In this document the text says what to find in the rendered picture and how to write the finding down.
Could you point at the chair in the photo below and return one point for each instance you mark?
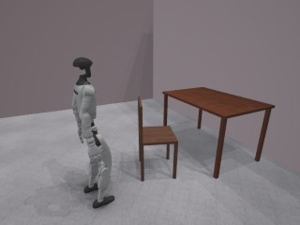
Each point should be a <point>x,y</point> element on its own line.
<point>156,136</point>

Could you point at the right robot upper arm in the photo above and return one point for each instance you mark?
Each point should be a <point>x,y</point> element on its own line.
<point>88,93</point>

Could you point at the table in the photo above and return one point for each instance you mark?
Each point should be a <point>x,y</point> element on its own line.
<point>223,105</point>

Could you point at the humanoid robot torso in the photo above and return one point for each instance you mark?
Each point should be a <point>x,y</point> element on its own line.
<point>78,90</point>

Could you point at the left robot hand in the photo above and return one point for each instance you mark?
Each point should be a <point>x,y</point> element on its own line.
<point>80,134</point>

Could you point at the robot left thigh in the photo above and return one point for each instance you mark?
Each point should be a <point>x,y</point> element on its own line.
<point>96,159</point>

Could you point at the robot left forearm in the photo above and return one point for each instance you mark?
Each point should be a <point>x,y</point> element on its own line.
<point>77,117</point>

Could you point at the robot right forearm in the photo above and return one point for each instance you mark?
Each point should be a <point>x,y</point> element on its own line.
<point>86,126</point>

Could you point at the left robot upper arm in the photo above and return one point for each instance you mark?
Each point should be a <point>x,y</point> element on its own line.
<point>74,103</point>

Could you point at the right robot hand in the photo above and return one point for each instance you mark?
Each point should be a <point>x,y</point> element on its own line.
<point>92,151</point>

